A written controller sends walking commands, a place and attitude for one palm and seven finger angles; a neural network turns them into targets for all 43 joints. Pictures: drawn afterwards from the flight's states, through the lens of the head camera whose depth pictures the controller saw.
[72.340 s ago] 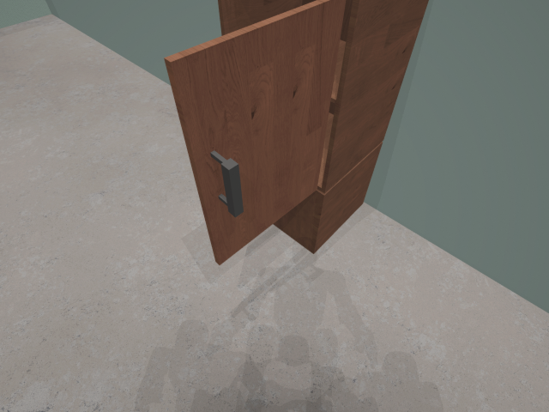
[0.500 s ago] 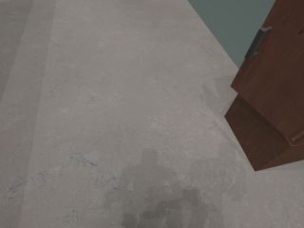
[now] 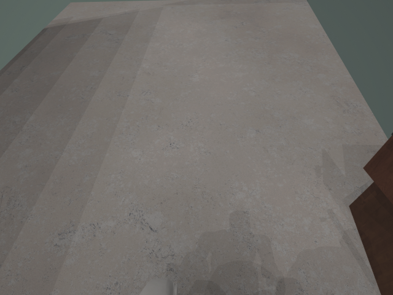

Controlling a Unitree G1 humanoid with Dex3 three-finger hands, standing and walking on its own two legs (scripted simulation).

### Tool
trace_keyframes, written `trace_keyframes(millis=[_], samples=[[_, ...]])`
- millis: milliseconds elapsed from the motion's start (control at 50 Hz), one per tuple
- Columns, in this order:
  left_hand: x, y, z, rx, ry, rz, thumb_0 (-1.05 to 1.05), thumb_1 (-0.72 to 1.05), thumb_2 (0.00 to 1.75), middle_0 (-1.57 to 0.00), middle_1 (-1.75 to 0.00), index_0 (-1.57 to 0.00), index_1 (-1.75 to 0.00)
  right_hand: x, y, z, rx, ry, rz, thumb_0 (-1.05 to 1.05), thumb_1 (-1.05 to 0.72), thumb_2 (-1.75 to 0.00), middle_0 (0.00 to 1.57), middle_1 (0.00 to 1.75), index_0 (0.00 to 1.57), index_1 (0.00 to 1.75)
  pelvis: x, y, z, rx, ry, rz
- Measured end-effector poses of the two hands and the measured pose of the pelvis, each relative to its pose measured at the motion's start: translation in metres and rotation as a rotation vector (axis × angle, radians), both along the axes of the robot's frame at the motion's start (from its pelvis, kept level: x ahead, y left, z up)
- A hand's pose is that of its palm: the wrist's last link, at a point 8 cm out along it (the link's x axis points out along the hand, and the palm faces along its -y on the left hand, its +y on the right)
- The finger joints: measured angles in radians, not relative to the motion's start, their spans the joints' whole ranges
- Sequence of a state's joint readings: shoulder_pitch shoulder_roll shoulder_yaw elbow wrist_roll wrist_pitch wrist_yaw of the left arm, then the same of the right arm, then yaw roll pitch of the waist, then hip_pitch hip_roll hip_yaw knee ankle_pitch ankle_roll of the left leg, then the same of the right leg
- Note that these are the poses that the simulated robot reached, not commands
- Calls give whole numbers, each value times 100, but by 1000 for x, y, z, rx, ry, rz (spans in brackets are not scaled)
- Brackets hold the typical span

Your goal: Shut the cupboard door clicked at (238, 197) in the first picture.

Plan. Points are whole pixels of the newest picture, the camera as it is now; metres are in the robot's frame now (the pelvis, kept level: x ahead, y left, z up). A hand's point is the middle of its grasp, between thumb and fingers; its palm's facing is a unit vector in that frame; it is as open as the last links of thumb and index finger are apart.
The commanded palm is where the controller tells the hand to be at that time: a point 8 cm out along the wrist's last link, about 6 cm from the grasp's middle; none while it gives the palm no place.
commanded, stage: walk to a spot facing it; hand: left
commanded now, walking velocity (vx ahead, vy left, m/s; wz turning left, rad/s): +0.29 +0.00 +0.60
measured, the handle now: out of the picture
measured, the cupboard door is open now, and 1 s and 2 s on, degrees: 17 17 17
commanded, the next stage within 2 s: turn to face it in 0.30 s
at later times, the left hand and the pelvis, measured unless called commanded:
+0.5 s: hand (89, 294) +0.15 +0.28 -0.18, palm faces +0.32 -0.92 -0.23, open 7.4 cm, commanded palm none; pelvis +0.15 +0.06 -0.01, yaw +16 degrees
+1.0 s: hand (110, 230) +0.31 +0.26 -0.17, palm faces +0.09 -0.97 -0.22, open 7.3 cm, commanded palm none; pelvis +0.26 +0.07 -0.01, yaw +2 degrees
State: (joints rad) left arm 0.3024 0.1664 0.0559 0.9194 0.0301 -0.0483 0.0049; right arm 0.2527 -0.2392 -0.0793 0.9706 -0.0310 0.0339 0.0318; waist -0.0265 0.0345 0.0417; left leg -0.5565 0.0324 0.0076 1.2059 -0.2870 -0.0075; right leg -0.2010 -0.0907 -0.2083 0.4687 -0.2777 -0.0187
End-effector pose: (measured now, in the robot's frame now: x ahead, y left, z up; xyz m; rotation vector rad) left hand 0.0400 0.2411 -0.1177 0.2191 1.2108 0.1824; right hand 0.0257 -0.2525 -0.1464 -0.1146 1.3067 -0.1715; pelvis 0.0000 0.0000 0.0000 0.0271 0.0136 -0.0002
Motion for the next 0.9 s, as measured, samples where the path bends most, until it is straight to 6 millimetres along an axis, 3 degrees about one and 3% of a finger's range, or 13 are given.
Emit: trace_keyframes(millis=[100,200,280,340,380,480,540,620,760,820,900], samples=[[-28,-21,-10,-67,103,124,1,90,89,-20,-30,-20,-29,85,10,10,2,-55,119,0,-91,-90,20,29,19,30,31,-1,3,-8,3,84],[-55,-30,-23,-129,215,256,1,90,89,-20,-30,-20,-29,181,44,13,6,-127,279,0,-91,-90,19,29,19,30,63,11,-4,-23,-6,153],[-64,-18,-39,-161,302,329,1,90,89,-21,-30,-21,-29,257,82,12,-6,-241,377,0,-91,-90,20,29,19,30,95,33,-20,-22,-18,191],[-48,7,-52,-154,322,347,1,90,89,-21,-30,-21,-29,289,99,9,-30,-310,402,0,-91,-90,20,30,20,30,112,47,-32,-35,-24,215],[-19,28,-52,-123,267,351,1,90,89,-21,-30,-20,-29,294,103,11,-46,-292,416,0,-91,-90,20,30,20,30,122,52,-28,-34,-22,232],[74,73,-34,-52,47,325,1,91,89,-20,-30,-20,-29,287,108,15,-63,-185,416,0,-91,-89,20,30,20,30,148,61,-13,-36,-10,272],[122,85,-22,-30,-34,298,1,91,89,-20,-30,-20,-29,279,110,16,-53,-128,381,0,-91,-89,20,30,20,30,167,64,-6,-36,-11,272],[172,82,-15,-33,-62,249,0,91,90,-20,-30,-20,-29,270,103,12,-46,-65,308,0,-93,-89,20,30,20,30,194,65,-2,-29,-21,243],[230,55,-28,-58,-8,145,0,91,90,-20,-30,-20,-29,262,85,-15,-16,32,159,0,-92,-89,20,30,20,30,240,56,-16,-20,-22,136],[240,45,-29,-68,23,119,0,91,89,-20,-30,-20,-29,266,78,-16,-25,58,118,0,-91,-89,20,30,20,30,247,56,-15,-33,-13,112],[246,51,-25,-57,54,123,0,92,89,-21,-30,-21,-29,284,76,-5,-44,38,100,0,-91,-90,20,30,20,30,255,59,-8,-32,-1,82]])
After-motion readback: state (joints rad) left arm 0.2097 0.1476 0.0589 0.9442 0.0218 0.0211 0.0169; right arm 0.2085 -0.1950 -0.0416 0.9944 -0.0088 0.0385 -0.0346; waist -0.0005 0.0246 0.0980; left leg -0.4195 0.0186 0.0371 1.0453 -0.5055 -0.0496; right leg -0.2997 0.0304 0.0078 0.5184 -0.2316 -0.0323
